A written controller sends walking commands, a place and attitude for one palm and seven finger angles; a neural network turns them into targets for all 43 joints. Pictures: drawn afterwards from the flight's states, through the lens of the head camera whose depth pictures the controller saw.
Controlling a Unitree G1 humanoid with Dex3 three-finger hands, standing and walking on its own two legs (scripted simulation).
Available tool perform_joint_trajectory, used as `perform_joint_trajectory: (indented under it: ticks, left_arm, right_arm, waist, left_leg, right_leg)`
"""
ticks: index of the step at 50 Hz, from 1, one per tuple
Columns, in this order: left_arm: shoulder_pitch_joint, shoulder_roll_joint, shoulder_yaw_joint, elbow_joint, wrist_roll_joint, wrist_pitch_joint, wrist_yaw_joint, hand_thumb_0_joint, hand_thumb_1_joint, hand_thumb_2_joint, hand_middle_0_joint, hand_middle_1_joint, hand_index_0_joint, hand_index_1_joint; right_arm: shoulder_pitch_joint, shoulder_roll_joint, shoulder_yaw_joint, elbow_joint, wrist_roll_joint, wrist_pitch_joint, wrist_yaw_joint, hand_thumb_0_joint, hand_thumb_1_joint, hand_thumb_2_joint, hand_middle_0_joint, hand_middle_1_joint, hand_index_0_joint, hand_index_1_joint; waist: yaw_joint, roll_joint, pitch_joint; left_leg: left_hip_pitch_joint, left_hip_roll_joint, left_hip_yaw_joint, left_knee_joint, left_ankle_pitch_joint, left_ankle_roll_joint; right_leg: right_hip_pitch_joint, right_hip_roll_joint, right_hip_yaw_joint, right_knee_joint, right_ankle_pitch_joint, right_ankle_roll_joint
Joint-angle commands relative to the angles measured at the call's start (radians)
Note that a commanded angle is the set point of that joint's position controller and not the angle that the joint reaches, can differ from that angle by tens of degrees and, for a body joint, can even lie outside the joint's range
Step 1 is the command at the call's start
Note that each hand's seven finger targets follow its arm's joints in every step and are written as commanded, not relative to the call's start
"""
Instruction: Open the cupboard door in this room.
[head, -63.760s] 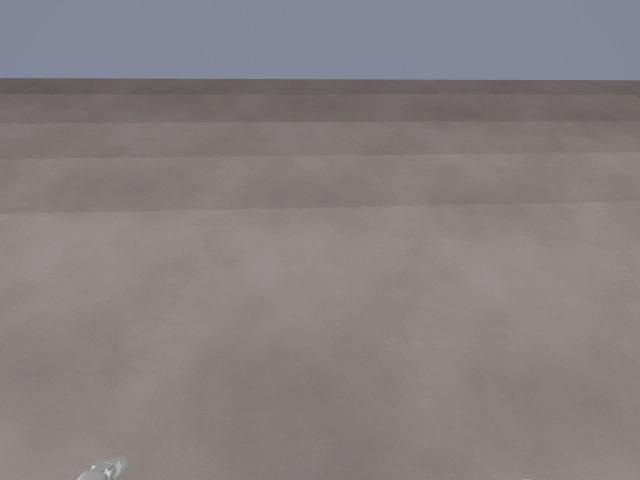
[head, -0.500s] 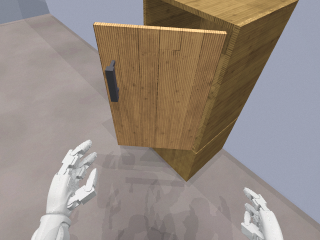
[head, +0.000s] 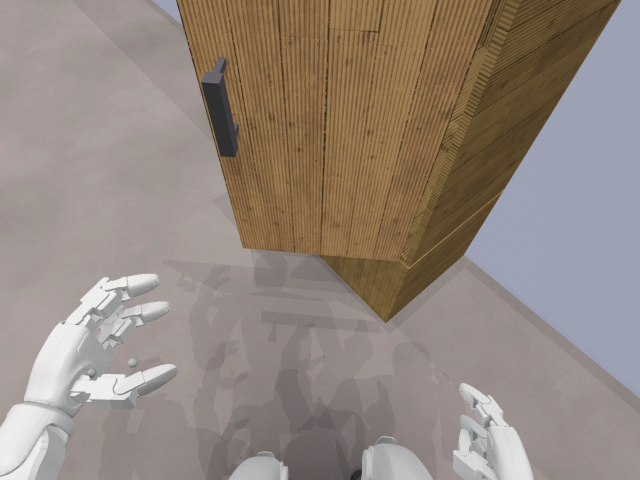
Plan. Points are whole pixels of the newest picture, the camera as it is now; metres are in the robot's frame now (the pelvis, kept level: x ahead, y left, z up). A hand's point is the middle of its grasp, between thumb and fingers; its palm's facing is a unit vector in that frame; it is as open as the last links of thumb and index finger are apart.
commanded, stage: raise the hand with hooked fingers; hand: left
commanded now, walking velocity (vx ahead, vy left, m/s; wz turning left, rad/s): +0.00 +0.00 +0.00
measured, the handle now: (225, 108) +0.59 +0.16 +0.10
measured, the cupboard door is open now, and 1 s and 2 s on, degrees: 45 45 45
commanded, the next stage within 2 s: move the hooked fingers beside the handle in 1.28 s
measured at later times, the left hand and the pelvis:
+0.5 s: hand (50, 319) +0.26 +0.28 +0.10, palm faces +0.01 -1.00 -0.07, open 13.7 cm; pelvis +0.01 +0.02 +0.02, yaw +1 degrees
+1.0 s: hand (52, 277) +0.30 +0.29 +0.11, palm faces -0.05 -1.00 -0.04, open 14.0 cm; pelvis +0.01 +0.02 +0.04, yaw +0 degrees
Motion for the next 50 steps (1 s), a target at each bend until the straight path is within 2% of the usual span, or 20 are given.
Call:
perform_joint_trajectory:
  ticks: [1,4,7,9,12,13,15,17,19,22,25,27,29,31,33,36,39,42,46,50]
  left_arm:
    - [0.091,0.120,0.176,-0.244,-0.058,-0.111,0.116,0.000,-0.080,0.480,-0.270,-0.930,-0.270,-0.930]
    - [0.025,0.098,0.101,-0.178,-0.007,-0.146,0.117,0.000,-0.150,0.450,-0.275,-0.975,-0.275,-0.975]
    - [-0.081,0.113,0.037,-0.134,0.017,-0.150,0.062,0.000,-0.220,0.420,-0.280,-1.020,-0.280,-1.020]
    - [-0.132,0.169,0.055,-0.160,0.019,-0.153,0.029,0.000,-0.267,0.400,-0.283,-1.050,-0.283,-1.050]
    - [-0.215,0.282,0.156,-0.208,-0.003,-0.156,0.025,0.000,-0.337,0.370,-0.288,-1.095,-0.288,-1.095]
    - [-0.226,0.287,0.171,-0.228,-0.008,-0.164,0.028,0.000,-0.360,0.360,-0.290,-1.110,-0.290,-1.110]
    - [-0.195,0.276,0.190,-0.225,-0.025,-0.175,0.048,0.000,-0.407,0.340,-0.293,-1.140,-0.293,-1.140]
    - [-0.197,0.278,0.202,-0.183,-0.031,-0.164,0.060,0.000,-0.453,0.320,-0.297,-1.170,-0.297,-1.170]
    - [-0.208,0.229,0.154,-0.112,-0.022,-0.130,0.054,0.000,-0.500,0.300,-0.300,-1.200,-0.300,-1.200]
    - [-0.248,0.224,0.128,0.005,-0.010,-0.048,0.021,0.000,-0.500,0.300,-0.300,-1.200,-0.300,-1.200]
    - [-0.332,0.257,0.134,0.031,0.000,0.006,-0.019,0.000,-0.500,0.300,-0.300,-1.200,-0.300,-1.200]
    - [-0.412,0.306,0.166,0.003,-0.009,0.002,-0.033,0.000,-0.500,0.300,-0.300,-1.200,-0.300,-1.200]
    - [-0.463,0.346,0.205,-0.049,-0.016,-0.033,-0.033,0.000,-0.500,0.300,-0.300,-1.200,-0.300,-1.200]
    - [-0.472,0.349,0.219,-0.050,-0.017,-0.066,-0.024,0.000,-0.500,0.300,-0.300,-1.200,-0.300,-1.200]
    - [-0.503,0.376,0.240,-0.026,-0.018,-0.081,-0.027,0.000,-0.500,0.300,-0.300,-1.200,-0.300,-1.200]
    - [-0.521,0.353,0.224,0.105,-0.018,-0.055,-0.047,0.000,-0.500,0.300,-0.300,-1.200,-0.300,-1.200]
    - [-0.566,0.380,0.223,0.161,-0.010,-0.005,-0.086,0.000,-0.500,0.300,-0.300,-1.200,-0.300,-1.200]
    - [-0.506,0.340,0.189,0.181,-0.009,0.021,-0.113,0.000,-0.500,0.300,-0.300,-1.200,-0.300,-1.200]
    - [-0.495,0.368,0.232,0.137,-0.024,-0.017,-0.100,0.000,-0.500,0.300,-0.300,-1.200,-0.300,-1.200]
    - [-0.539,0.396,0.276,0.131,-0.036,-0.063,-0.071,0.000,-0.500,0.300,-0.300,-1.200,-0.300,-1.200]
  right_arm:
    - [-0.062,-0.154,-0.094,-0.178,0.004,-0.070,-0.009,0.000,-0.900,-0.900,0.200,0.300,0.200,0.300]
    - [-0.029,-0.182,-0.098,-0.160,0.000,-0.074,-0.004,0.000,-0.900,-0.900,0.200,0.300,0.200,0.300]
    - [-0.009,-0.220,-0.096,-0.159,0.009,-0.084,-0.016,0.000,-0.900,-0.900,0.200,0.300,0.200,0.300]
    - [0.004,-0.230,-0.094,-0.161,0.015,-0.093,-0.026,0.000,-0.900,-0.900,0.200,0.300,0.200,0.300]
    - [0.005,-0.237,-0.088,-0.151,0.008,-0.100,-0.040,0.000,-0.900,-0.900,0.200,0.300,0.200,0.300]
    - [0.005,-0.230,-0.084,-0.147,0.009,-0.100,-0.041,0.000,-0.900,-0.900,0.200,0.300,0.200,0.300]
    - [0.006,-0.219,-0.080,-0.142,0.006,-0.105,-0.040,0.000,-0.900,-0.900,0.200,0.300,0.200,0.300]
    - [0.009,-0.222,-0.075,-0.135,0.005,-0.100,-0.035,0.000,-0.900,-0.900,0.200,0.300,0.200,0.300]
    - [0.000,-0.223,-0.072,-0.133,0.011,-0.088,-0.031,0.000,-0.900,-0.900,0.200,0.300,0.200,0.300]
    - [0.005,-0.239,-0.069,-0.141,0.016,-0.073,-0.034,0.000,-0.900,-0.900,0.200,0.300,0.200,0.300]
    - [0.005,-0.245,-0.069,-0.152,0.021,-0.063,-0.041,0.000,-0.900,-0.900,0.200,0.300,0.200,0.300]
    - [0.000,-0.246,-0.063,-0.154,0.015,-0.063,-0.043,0.000,-0.900,-0.900,0.200,0.300,0.200,0.300]
    - [0.008,-0.236,-0.062,-0.151,0.009,-0.065,-0.044,0.000,-0.900,-0.900,0.200,0.300,0.200,0.300]
    - [0.019,-0.232,-0.061,-0.140,0.006,-0.070,-0.045,0.000,-0.900,-0.900,0.200,0.300,0.200,0.300]
    - [0.027,-0.232,-0.057,-0.122,0.001,-0.067,-0.043,0.000,-0.900,-0.900,0.200,0.300,0.200,0.300]
    - [0.022,-0.241,-0.059,-0.105,0.010,-0.056,-0.049,0.000,-0.900,-0.900,0.200,0.300,0.200,0.300]
    - [0.030,-0.248,-0.062,-0.107,0.016,-0.045,-0.053,0.000,-0.900,-0.900,0.200,0.300,0.200,0.300]
    - [0.035,-0.248,-0.064,-0.128,0.014,-0.046,-0.044,0.000,-0.900,-0.900,0.200,0.300,0.200,0.300]
    - [0.034,-0.249,-0.071,-0.138,0.009,-0.044,-0.034,0.000,-0.900,-0.900,0.200,0.300,0.200,0.300]
    - [0.031,-0.244,-0.068,-0.134,0.004,-0.038,-0.034,0.000,-0.900,-0.900,0.200,0.300,0.200,0.300]
  waist:
    - [0.077,-0.016,-0.257]
    - [0.024,-0.014,-0.168]
    - [-0.017,-0.013,-0.108]
    - [-0.010,0.039,-0.175]
    - [0.016,0.069,-0.242]
    - [0.027,0.090,-0.275]
    - [0.042,0.115,-0.261]
    - [0.042,0.125,-0.224]
    - [0.029,0.135,-0.153]
    - [0.016,0.062,-0.097]
    - [0.011,0.027,-0.134]
    - [0.021,0.071,-0.159]
    - [0.028,0.087,-0.241]
    - [0.031,0.080,-0.258]
    - [0.033,0.122,-0.258]
    - [0.020,0.076,-0.169]
    - [0.025,0.109,-0.190]
    - [0.035,0.075,-0.201]
    - [0.038,0.010,-0.231]
    - [0.039,0.036,-0.216]
  left_leg:
    - [0.005,-0.030,-0.036,-0.221,0.417,-0.015]
    - [0.009,-0.028,-0.036,-0.228,0.353,-0.010]
    - [0.009,-0.028,-0.042,-0.236,0.245,0.000]
    - [0.063,-0.027,-0.047,-0.256,0.232,0.002]
    - [0.115,-0.024,-0.061,-0.269,0.302,-0.003]
    - [0.147,-0.021,-0.065,-0.281,0.346,-0.007]
    - [0.181,-0.017,-0.071,-0.296,0.411,-0.021]
    - [0.196,-0.014,-0.077,-0.300,0.455,-0.030]
    - [0.189,-0.008,-0.078,-0.323,0.426,-0.038]
    - [0.162,-0.010,-0.079,-0.344,0.377,-0.030]
    - [0.170,-0.014,-0.072,-0.356,0.357,-0.021]
    - [0.198,-0.020,-0.069,-0.351,0.395,-0.025]
    - [0.263,-0.015,-0.074,-0.354,0.476,-0.034]
    - [0.293,-0.008,-0.081,-0.352,0.551,-0.043]
    - [0.313,-0.008,-0.077,-0.352,0.596,-0.052]
    - [0.264,-0.008,-0.077,-0.375,0.503,-0.046]
    - [0.289,-0.010,-0.071,-0.387,0.544,-0.044]
    - [0.296,-0.010,-0.072,-0.384,0.595,-0.041]
    - [0.273,-0.014,-0.061,-0.384,0.550,-0.031]
    - [0.244,-0.022,-0.045,-0.392,0.465,-0.024]
  right_leg:
    - [0.395,0.007,0.069,-0.147,0.241,0.018]
    - [0.297,0.012,0.055,-0.160,0.155,0.021]
    - [0.236,0.009,0.071,-0.198,0.018,0.019]
    - [0.266,0.006,0.072,-0.207,0.004,0.017]
    - [0.331,0.014,0.064,-0.193,0.077,0.007]
    - [0.354,0.017,0.057,-0.187,0.116,0.005]
    - [0.361,0.019,0.038,-0.182,0.166,0.002]
    - [0.352,0.027,0.028,-0.183,0.199,-0.002]
    - [0.317,0.024,0.018,-0.195,0.174,0.003]
    - [0.319,0.027,0.018,-0.223,0.160,0.003]
    - [0.346,0.022,0.028,-0.248,0.163,0.010]
    - [0.379,0.028,0.037,-0.246,0.195,0.000]
    - [0.409,0.030,0.037,-0.245,0.242,0.000]
    - [0.410,0.034,0.033,-0.238,0.280,0.001]
    - [0.410,0.036,0.036,-0.241,0.302,-0.001]
    - [0.385,0.029,0.029,-0.262,0.250,0.002]
    - [0.400,0.025,0.035,-0.279,0.273,0.001]
    - [0.416,0.026,0.034,-0.279,0.303,0.000]
    - [0.441,0.028,0.041,-0.285,0.307,0.006]
    - [0.450,0.027,0.054,-0.291,0.266,0.003]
